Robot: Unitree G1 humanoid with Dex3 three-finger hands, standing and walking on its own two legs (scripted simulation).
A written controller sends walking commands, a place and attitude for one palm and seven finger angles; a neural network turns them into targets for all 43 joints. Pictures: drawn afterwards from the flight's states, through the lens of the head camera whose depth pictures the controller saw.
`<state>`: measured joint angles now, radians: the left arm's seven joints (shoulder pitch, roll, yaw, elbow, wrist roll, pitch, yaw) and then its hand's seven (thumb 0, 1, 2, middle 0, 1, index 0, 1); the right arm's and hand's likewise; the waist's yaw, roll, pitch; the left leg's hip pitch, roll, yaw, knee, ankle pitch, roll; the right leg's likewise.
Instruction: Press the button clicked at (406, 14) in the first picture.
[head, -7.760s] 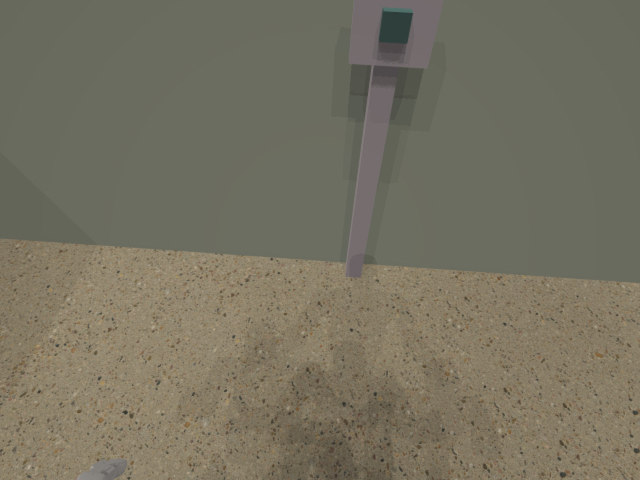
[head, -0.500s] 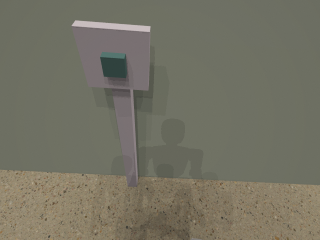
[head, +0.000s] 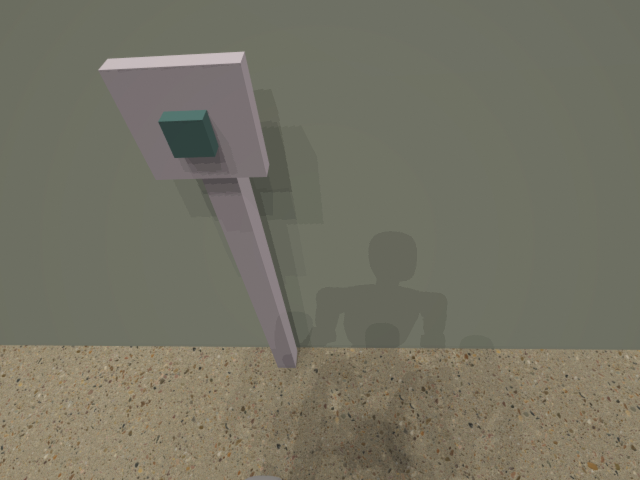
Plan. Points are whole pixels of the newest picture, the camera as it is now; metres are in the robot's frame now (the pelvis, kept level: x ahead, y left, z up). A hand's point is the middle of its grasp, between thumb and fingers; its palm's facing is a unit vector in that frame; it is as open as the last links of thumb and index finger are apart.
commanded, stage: come to a stop and stand still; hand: left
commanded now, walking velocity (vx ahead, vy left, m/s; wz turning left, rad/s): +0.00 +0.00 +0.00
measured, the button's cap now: (190, 133) +0.51 +0.21 +0.17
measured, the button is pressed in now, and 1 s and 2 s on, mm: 0 0 0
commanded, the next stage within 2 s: look again from close up in 0.60 s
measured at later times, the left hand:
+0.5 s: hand out of the picture -0.05 +0.22 -0.17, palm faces +0.01 -0.98 -0.19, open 7.4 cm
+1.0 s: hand out of the picture -0.02 +0.24 -0.18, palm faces -0.01 -0.98 -0.22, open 7.4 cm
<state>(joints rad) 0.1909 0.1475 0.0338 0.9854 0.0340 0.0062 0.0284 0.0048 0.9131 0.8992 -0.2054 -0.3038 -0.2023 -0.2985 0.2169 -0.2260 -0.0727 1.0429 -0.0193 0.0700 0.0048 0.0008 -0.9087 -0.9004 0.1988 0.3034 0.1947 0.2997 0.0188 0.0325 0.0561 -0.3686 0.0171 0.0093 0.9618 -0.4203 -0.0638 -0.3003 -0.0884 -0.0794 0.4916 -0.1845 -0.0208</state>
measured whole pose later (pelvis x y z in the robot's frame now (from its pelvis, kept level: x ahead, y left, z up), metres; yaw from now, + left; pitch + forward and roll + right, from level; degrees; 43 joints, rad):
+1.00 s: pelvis -0.04 +0.06 -0.01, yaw -1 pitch -1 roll +0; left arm 0.27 0.16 -0.02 1.09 0.02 -0.02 0.03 0.01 0.91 0.90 -0.20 -0.30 -0.20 -0.30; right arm 0.31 -0.16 0.01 1.07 -0.02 -0.02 -0.01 0.01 -0.92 -0.90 0.20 0.30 0.20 0.30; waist 0.00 0.03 0.02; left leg -0.21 -0.01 0.06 0.52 -0.30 0.03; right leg -0.23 -0.04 -0.02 0.53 -0.29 0.02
